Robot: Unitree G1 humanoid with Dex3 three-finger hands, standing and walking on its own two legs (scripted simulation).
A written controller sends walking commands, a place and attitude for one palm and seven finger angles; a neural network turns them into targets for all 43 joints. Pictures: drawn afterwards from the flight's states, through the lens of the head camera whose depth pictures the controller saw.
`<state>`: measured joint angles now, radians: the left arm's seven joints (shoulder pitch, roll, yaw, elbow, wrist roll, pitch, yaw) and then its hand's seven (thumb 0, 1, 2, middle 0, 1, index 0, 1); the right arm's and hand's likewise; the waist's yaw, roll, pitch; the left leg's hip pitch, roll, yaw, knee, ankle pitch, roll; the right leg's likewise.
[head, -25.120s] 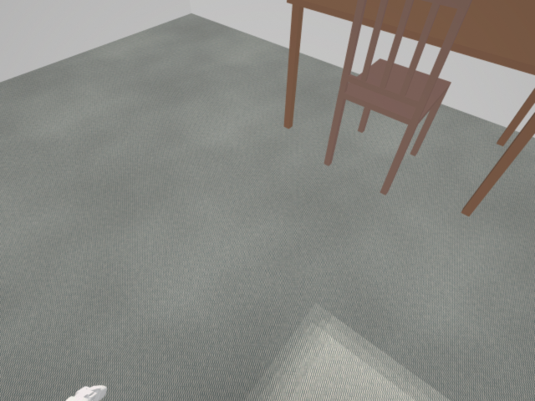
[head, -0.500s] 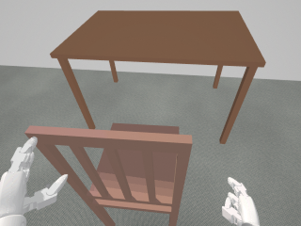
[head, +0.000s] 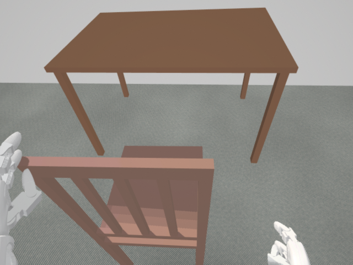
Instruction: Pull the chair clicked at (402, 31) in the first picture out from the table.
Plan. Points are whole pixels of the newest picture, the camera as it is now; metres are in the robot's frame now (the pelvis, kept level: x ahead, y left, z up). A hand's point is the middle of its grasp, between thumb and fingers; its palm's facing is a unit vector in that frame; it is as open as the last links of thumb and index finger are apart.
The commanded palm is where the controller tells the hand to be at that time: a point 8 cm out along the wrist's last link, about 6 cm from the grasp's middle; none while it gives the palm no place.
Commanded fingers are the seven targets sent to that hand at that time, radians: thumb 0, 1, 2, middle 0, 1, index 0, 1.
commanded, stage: draw the hand back to the body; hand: left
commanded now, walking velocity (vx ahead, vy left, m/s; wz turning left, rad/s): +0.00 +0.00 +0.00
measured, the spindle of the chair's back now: (135, 209) +0.26 +0.15 -0.06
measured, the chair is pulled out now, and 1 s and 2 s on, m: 0.56 0.56 0.56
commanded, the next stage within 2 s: step back with the hand held close in 0.02 s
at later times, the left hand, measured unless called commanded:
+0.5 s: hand (31, 198) +0.18 +0.27 +0.16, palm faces +0.39 -0.76 -0.52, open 7.4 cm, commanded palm +0.12 +0.31 +0.18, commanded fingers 0.00 0.90 0.90 -0.20 -0.30 -0.20 -0.30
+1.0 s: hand (8, 226) +0.13 +0.28 +0.16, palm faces +0.46 -0.75 -0.48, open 7.4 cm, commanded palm +0.07 +0.31 +0.18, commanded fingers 0.00 0.90 0.90 -0.20 -0.30 -0.20 -0.30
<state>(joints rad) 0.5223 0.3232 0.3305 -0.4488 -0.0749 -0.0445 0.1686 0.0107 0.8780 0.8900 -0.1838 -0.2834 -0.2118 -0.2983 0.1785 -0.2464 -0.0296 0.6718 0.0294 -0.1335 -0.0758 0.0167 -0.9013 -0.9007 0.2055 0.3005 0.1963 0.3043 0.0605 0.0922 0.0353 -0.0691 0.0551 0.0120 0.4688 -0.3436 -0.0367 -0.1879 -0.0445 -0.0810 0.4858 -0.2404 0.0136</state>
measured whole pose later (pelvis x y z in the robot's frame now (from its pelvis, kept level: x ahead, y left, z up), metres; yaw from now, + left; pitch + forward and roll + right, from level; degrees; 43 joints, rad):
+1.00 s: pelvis -0.07 +0.02 -0.01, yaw -1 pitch +1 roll +0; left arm 0.56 0.39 0.40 -0.52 -0.05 -0.08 0.21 0.01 0.89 0.90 -0.21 -0.30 -0.21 -0.30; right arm 0.20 -0.23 -0.01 0.59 0.03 -0.07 -0.10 0.02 -0.90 -0.90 0.21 0.30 0.20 0.30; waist 0.02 0.04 0.01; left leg -0.33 0.04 0.03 0.63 -0.31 -0.01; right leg -0.41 -0.06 -0.05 0.53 -0.13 0.03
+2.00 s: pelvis -0.08 +0.01 -0.02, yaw +0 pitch +2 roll -1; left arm 0.57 0.41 0.45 -0.60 -0.05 -0.15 0.21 0.01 0.89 0.90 -0.21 -0.30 -0.21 -0.30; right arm 0.18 -0.19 -0.02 0.62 0.01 -0.10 -0.09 0.02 -0.90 -0.90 0.21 0.30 0.20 0.30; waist 0.01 0.02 0.03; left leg -0.43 0.06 0.01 0.72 -0.34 -0.03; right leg -0.49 -0.05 -0.07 0.62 -0.16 0.01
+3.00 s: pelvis -0.20 +0.00 -0.01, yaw -1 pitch +1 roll -3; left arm 0.60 0.45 0.45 -0.60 -0.08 -0.19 0.16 0.01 0.89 0.90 -0.21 -0.30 -0.21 -0.30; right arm 0.19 -0.17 -0.02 0.65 0.00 -0.16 -0.06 0.02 -0.90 -0.90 0.21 0.30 0.20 0.30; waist 0.01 0.01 0.05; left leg -0.42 0.07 -0.03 0.60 -0.19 -0.01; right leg -0.33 0.00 -0.03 0.60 -0.33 0.01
